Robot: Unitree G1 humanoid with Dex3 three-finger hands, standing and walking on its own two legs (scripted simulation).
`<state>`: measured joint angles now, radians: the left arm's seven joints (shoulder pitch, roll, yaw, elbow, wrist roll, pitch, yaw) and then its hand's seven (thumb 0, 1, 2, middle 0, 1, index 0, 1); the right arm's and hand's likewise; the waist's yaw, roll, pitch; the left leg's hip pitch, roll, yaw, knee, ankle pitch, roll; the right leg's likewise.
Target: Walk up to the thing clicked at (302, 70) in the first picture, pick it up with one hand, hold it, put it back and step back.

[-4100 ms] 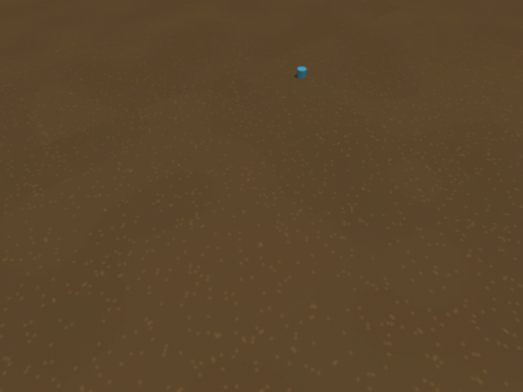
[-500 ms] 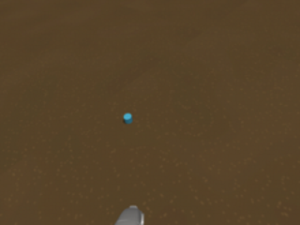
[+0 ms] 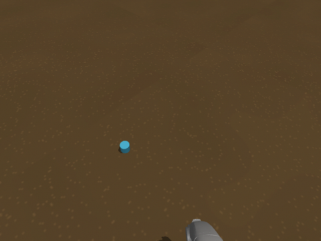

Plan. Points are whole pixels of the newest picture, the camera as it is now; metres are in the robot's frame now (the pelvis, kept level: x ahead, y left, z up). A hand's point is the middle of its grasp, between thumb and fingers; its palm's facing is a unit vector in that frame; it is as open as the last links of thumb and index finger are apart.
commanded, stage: walk up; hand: left
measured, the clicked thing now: (124, 147) +0.81 +0.24 -0.75
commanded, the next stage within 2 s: none
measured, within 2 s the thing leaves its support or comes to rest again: neither
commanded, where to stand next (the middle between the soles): +0.42 +0.01 m, yaw -1 degrees
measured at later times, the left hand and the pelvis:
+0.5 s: hand (85, 202) +0.24 +0.23 -0.12, palm faces -0.04 -0.91 -0.41, open 7.4 cm; pelvis +0.16 -0.03 +0.00, yaw -2 degrees
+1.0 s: hand (75, 172) +0.35 +0.30 -0.16, palm faces -0.07 -0.95 -0.32, open 7.4 cm; pelvis +0.30 +0.03 +0.00, yaw -1 degrees
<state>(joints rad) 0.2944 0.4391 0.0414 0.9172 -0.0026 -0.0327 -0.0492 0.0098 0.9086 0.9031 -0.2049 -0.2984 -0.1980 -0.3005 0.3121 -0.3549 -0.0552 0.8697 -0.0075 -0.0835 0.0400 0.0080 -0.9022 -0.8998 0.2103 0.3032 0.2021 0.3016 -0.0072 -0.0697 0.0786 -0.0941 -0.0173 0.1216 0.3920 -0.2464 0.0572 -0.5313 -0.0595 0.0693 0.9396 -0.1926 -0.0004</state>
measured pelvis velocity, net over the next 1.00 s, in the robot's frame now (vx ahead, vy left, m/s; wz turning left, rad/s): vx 0.30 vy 0.03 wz -0.02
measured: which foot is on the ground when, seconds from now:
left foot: down 0.00-0.22, up 0.24-0.72, down 0.74-1.00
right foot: up 0.00-0.18, down 0.20-0.76, up 0.78-1.00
